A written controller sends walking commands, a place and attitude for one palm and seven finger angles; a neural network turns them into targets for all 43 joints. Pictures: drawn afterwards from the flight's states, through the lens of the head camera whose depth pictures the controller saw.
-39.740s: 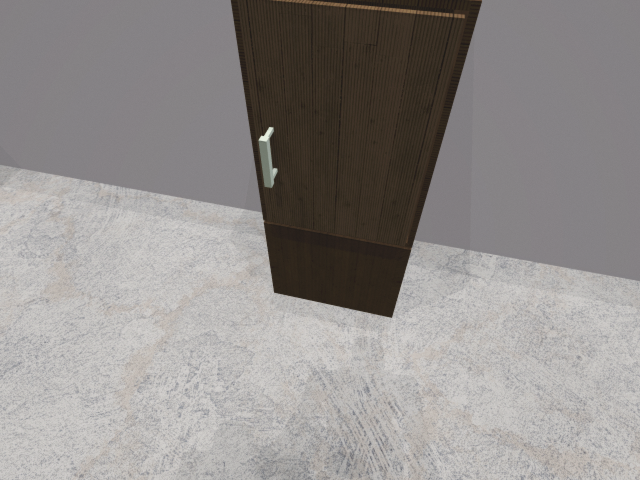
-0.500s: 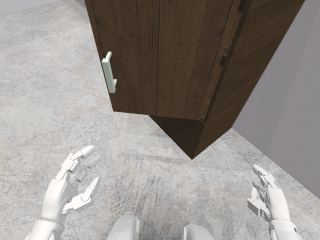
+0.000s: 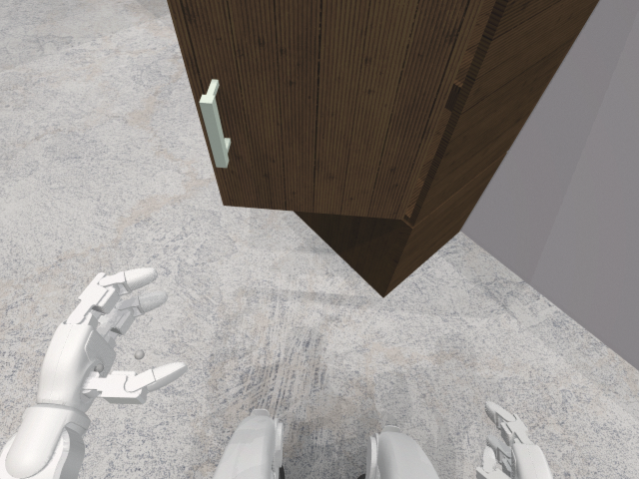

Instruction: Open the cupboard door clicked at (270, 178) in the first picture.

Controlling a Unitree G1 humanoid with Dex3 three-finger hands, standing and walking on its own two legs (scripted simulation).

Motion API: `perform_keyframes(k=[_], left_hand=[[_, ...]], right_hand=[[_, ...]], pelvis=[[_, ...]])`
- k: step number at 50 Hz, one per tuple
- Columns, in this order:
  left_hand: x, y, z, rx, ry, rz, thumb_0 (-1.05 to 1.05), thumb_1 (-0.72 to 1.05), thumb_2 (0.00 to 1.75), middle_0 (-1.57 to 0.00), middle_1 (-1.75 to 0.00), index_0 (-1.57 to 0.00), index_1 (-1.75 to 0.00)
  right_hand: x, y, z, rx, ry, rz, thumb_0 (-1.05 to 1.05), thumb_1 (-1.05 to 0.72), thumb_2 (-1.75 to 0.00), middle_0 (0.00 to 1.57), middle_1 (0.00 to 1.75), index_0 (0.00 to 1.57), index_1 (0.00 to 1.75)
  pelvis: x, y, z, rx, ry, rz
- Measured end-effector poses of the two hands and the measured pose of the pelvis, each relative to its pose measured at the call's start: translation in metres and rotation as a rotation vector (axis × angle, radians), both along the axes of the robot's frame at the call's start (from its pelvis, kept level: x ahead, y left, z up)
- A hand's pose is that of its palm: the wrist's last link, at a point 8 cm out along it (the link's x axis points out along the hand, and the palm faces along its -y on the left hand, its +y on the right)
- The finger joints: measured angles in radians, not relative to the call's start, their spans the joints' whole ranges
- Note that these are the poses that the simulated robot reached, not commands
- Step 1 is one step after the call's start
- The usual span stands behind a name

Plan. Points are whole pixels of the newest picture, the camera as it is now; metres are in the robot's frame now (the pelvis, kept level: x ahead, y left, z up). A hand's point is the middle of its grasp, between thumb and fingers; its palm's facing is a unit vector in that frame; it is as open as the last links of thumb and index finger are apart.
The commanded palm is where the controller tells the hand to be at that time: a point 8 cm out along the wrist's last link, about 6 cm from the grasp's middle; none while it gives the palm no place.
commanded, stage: raise the hand with hooked fingers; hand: left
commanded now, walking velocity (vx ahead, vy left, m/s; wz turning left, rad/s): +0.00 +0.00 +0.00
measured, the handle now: (218, 125) +0.64 +0.21 +0.02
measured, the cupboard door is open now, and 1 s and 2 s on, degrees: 45 45 45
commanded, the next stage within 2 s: move the hooked fingers beside the handle in 1.20 s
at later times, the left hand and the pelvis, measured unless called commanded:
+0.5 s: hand (105, 329) +0.27 +0.26 +0.04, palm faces -0.02 -1.00 -0.07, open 13.8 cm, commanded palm +0.26 +0.31 +0.04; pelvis +0.01 +0.01 +0.00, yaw +0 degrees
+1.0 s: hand (107, 309) +0.30 +0.27 +0.03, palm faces -0.04 -1.00 -0.06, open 14.0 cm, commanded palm +0.28 +0.32 +0.04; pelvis +0.01 +0.00 +0.00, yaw -1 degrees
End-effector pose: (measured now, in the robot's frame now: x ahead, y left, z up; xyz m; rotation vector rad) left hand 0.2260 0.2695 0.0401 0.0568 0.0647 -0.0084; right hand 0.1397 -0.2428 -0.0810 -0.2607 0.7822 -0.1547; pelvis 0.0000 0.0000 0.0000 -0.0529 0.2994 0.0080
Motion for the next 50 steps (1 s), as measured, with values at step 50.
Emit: perform_keyframes(k=[50], left_hand=[[0.052,0.054,-0.003,0.000,-0.004,-0.026,-0.02,-0.50,0.30,-0.30,-1.19,-0.31,-1.20]], right_hand=[[0.016,-0.014,0.005,-0.053,0.016,0.024,0.01,-0.90,-0.89,0.21,0.30,0.21,0.30]], pelvis=[[0.013,0.001,-0.004,-0.009,0.053,-0.010]])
